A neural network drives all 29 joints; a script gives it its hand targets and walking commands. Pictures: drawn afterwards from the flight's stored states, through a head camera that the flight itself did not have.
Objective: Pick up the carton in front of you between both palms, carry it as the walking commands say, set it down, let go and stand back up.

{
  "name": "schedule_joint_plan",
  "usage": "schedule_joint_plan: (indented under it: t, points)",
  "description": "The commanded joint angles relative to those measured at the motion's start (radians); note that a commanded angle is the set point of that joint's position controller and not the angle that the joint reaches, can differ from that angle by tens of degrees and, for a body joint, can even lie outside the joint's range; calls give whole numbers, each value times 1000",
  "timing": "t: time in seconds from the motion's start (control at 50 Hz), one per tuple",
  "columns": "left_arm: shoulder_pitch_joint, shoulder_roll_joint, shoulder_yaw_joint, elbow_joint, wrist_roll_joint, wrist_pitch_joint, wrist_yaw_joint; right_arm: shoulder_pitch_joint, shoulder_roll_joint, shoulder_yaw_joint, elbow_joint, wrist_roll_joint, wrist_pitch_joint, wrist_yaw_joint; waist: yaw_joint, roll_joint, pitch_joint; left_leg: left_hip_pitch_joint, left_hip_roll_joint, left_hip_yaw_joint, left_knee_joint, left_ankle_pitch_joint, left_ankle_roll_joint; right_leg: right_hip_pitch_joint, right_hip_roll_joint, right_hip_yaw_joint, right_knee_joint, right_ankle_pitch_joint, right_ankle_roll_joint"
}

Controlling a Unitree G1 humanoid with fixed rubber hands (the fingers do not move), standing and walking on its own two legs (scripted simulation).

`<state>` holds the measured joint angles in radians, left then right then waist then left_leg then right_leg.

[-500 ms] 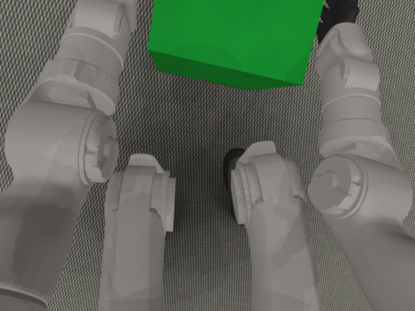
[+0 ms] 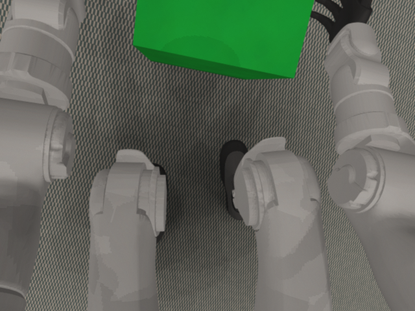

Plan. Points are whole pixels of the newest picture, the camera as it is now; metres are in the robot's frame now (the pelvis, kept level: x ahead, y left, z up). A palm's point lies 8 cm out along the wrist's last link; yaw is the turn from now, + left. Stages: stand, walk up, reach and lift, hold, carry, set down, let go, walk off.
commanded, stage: set down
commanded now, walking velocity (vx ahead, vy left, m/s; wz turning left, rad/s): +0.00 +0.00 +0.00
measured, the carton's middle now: (216, 4) +0.53 -0.06 -0.24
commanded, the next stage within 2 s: let go in 1.08 s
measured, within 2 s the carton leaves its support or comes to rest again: neither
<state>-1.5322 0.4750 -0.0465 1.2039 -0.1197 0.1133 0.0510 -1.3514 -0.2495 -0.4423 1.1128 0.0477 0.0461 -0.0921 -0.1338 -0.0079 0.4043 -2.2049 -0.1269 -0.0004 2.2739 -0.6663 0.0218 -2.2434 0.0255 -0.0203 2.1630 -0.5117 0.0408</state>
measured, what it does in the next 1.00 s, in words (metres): rises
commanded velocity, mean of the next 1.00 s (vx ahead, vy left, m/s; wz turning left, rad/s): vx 0.00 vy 0.00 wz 0.00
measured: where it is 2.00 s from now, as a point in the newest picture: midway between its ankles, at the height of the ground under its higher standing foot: (194, 205)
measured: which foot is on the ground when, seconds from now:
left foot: down 0.00-1.00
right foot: down 0.00-1.00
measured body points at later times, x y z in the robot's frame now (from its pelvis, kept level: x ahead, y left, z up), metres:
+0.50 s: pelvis +0.00 +0.00 +0.08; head +0.34 -0.01 +0.38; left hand +0.61 +0.12 -0.03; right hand +0.51 -0.25 -0.03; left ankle +0.09 +0.10 -0.33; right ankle +0.13 -0.12 -0.33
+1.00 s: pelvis +0.03 +0.00 +0.22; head +0.34 +0.01 +0.55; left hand +0.61 +0.14 +0.12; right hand +0.51 -0.26 +0.13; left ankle +0.09 +0.10 -0.33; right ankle +0.13 -0.12 -0.33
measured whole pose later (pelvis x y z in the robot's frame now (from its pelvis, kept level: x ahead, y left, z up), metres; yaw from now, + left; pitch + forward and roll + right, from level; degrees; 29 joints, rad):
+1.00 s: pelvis +0.03 +0.00 +0.22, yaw -1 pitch +47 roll -2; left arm -1.28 0.39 0.15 0.97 0.02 0.24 -0.01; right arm -1.04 -0.17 -0.39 0.74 0.07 0.20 -0.06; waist -0.15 0.02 -0.07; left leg -1.76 -0.09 -0.05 1.42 -0.47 0.02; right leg -1.80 0.04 0.01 1.33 -0.35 0.02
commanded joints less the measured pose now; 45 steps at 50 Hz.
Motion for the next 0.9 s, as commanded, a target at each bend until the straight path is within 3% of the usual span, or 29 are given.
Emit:
schedule_joint_plan:
  t: [0.0, 0.02, 0.04, 0.1, 0.12, 0.14, 0.16, 0.18, 0.2, 0.24, 0.26, 0.28, 0.3, 0.34, 0.36, 0.42, 0.44, 0.46, 0.48, 0.54, 0.56, 0.58, 0.6, 0.64, 0.66, 0.68, 0.8, 0.84, 0.88]
  points:
    - [-404, 76, -47, -196, -92, -14, -22, -271, -183, 83, -155, 90, -19, -8, -126, 183, -1155, 421, 91, -77, -221, 317, -44, 591, -37, -21, -86, 395, -25]
    - [-391, 47, -72, -190, -107, -6, -25, -245, -189, 80, -134, 86, -17, -12, -145, 162, -1167, 364, 77, -66, -262, 251, -45, 627, -32, -38, -80, 378, -28]
    - [-343, 62, -53, -91, -93, -1, -28, -248, -161, 121, -122, 111, -6, -14, -94, 164, -1149, 379, 84, -46, -262, 225, -39, 654, -34, -27, -106, 361, -22]
    - [-377, 128, -40, -204, -76, 12, -12, -253, -196, 112, -206, 140, 16, -37, -112, 158, -1407, 470, 73, -16, -242, 303, -44, 855, -20, -19, -122, 488, -19]
    - [-361, 176, -2, -232, -59, 17, -5, -236, -192, 98, -288, 117, 25, -50, -104, 102, -1518, 464, 68, -9, -232, 308, -37, 938, -7, -20, -122, 534, -12]
    - [-311, 152, -1, -213, -51, 27, -3, -223, -164, 126, -313, 146, 35, -51, -64, 128, -1528, 483, 63, 14, -246, 291, -29, 987, -1, -13, -140, 516, -11]
    - [-296, 155, 13, -261, -39, 33, 2, -193, -164, 118, -371, 141, 50, -58, -69, 140, -1593, 504, 60, 21, -259, 318, -24, 994, -1, -20, -149, 544, -5]
    - [-272, 145, 37, -266, -21, 47, 8, -180, -153, 134, -369, 143, 68, -61, -36, 112, -1596, 487, 47, 33, -278, 314, -13, 1010, 7, -27, -182, 530, -1]
    - [-263, 127, 33, -251, -6, 65, 5, -124, -135, 130, -328, 128, 89, -66, -60, 123, -1566, 457, 48, 29, -308, 281, -14, 989, 16, -19, -211, 510, -3]
    - [-254, 112, 73, -239, 18, 88, 6, -124, -110, 144, -338, 126, 118, -67, -45, 147, -1468, 416, 51, 40, -352, 213, -7, 962, 33, -22, -253, 437, -12]
    - [-306, 114, 102, -306, 10, 84, 5, -129, -92, 134, -394, 106, 118, -69, -68, 111, -1470, 426, 39, 27, -386, 188, 0, 948, 38, -37, -279, 384, -8]
    - [-246, 104, 109, -211, 57, 97, -3, -131, -43, 149, -356, 121, 133, -74, -3, 132, -1406, 421, 43, 37, -416, 176, 6, 893, 44, -33, -308, 352, 3]
    - [-241, 110, 121, -300, 57, 90, -3, -92, -74, 109, -383, 87, 131, -73, -45, 156, -1429, 433, 49, 29, -411, 206, -5, 877, 36, -28, -308, 380, -7]
    - [-187, 58, 120, -183, 41, 89, -18, -88, -40, 157, -355, 117, 133, -71, -15, 126, -1340, 397, 41, 37, -465, 195, 8, 876, 37, -25, -370, 358, 3]
    - [-186, 57, 147, -230, 40, 87, -23, -92, -40, 160, -385, 110, 132, -72, -19, 76, -1319, 368, 41, 25, -491, 180, 11, 898, 42, -12, -396, 361, 3]
    - [-168, 98, 177, -219, 64, 79, -27, -25, -68, 105, -371, 58, 131, -65, -47, 65, -1352, 394, 40, 9, -550, 202, 8, 905, 40, -31, -425, 383, 5]
    - [-157, 81, 159, -187, 86, 83, -32, -28, -64, 86, -407, 70, 125, -60, -36, 116, -1353, 446, 47, 5, -566, 216, 8, 855, 34, -44, -431, 396, 10]
    - [-167, 50, 147, -153, 94, 91, -38, -22, -61, 58, -348, 47, 133, -62, -76, 142, -1309, 470, 44, -9, -592, 203, 3, 794, 40, -40, -467, 368, 6]
    - [-194, 50, 164, -200, 92, 87, -41, -32, -97, 45, -368, 31, 124, -56, -71, 169, -1325, 527, 38, -3, -603, 206, -6, 757, 39, -48, -485, 334, 2]
    - [-211, 34, 145, -223, 74, 89, -38, -42, -89, 52, -415, 28, 118, -38, -82, 168, -1374, 649, 41, -39, -674, 285, -11, 728, 27, -76, -515, 359, -1]
    - [-214, 23, 128, -212, 51, 91, -40, -28, -90, 57, -422, 44, 114, -29, -117, 201, -1432, 735, 44, -35, -672, 328, -27, 748, 30, -85, -542, 387, -6]
    - [-200, 13, 122, -229, 82, 97, -35, -9, -101, 46, -383, 37, 130, -21, -70, 255, -1412, 768, 43, -33, -691, 332, -29, 692, 19, -80, -557, 358, -9]
    - [-231, 20, 119, -285, 56, 102, -33, -25, -103, 55, -450, 45, 125, -12, -116, 215, -1493, 832, 43, -43, -720, 354, -36, 740, 23, -91, -582, 387, -6]
    - [-212, 43, 139, -316, 78, 118, -26, -20, -127, 53, -470, 65, 147, -9, -69, 233, -1582, 939, 31, -26, -754, 387, -40, 785, 30, -103, -629, 373, 2]
    - [-239, 43, 128, -373, 54, 132, -22, -56, -147, 57, -564, 80, 152, -6, -91, 245, -1616, 992, 45, -36, -775, 407, -46, 832, 33, -110, -646, 402, -10]
    - [-179, 59, 131, -327, 78, 149, -22, 5, -126, 59, -468, 58, 175, 1, -73, 249, -1618, 996, 39, -31, -809, 414, -43, 851, 33, -103, -666, 403, -5]
    - [-59, 8, 200, -327, 129, 127, -37, 109, -83, 47, -455, 16, 151, 31, -75, 173, -1530, 970, 33, -42, -904, 542, -46, 910, 33, -74, -778, 526, 1]
    - [-85, -4, 189, -387, 112, 108, -48, 98, -72, 47, -482, 28, 131, 33, -72, 198, -1564, 1003, 41, -40, -928, 548, -50, 984, 35, -65, -809, 559, 2]
    - [-65, 23, 218, -355, 146, 99, -53, 117, -38, 51, -502, 32, 132, 29, -36, 177, -1513, 1031, 46, -44, -991, 573, -37, 981, 34, -57, -871, 570, 14]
